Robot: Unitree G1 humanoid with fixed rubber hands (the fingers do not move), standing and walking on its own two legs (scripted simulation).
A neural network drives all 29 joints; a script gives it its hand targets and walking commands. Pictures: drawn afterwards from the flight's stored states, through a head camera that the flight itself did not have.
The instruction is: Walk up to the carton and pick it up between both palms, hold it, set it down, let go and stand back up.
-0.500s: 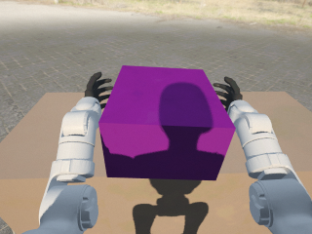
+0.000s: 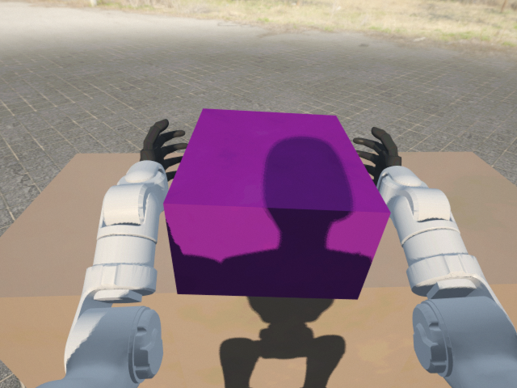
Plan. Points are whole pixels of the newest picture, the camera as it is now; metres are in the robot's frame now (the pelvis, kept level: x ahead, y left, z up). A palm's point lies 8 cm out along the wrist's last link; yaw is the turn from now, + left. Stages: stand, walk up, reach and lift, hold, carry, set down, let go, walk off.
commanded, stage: hold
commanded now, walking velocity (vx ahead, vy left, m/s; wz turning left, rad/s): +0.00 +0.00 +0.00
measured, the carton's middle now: (269, 190) +0.41 +0.00 +0.17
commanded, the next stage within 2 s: set down in 0.52 s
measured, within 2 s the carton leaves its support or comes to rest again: neither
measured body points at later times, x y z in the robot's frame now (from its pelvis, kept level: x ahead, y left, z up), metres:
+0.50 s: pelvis +0.00 +0.00 +0.00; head -0.07 +0.01 +0.44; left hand +0.39 +0.18 +0.24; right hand +0.40 -0.18 +0.23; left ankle +0.08 +0.12 -0.74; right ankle +0.05 -0.12 -0.74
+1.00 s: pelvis +0.02 +0.00 +0.00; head -0.01 +0.02 +0.45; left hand +0.43 +0.19 +0.21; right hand +0.44 -0.17 +0.19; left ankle +0.08 +0.12 -0.74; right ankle +0.05 -0.12 -0.74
